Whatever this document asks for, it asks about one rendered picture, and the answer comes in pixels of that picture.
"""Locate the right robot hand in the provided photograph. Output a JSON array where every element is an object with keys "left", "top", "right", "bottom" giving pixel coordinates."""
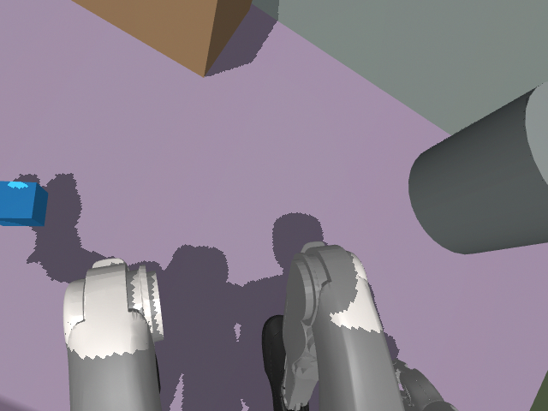
[{"left": 392, "top": 359, "right": 444, "bottom": 411}]

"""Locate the right robot foot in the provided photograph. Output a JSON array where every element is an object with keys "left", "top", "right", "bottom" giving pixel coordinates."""
[{"left": 262, "top": 315, "right": 309, "bottom": 411}]

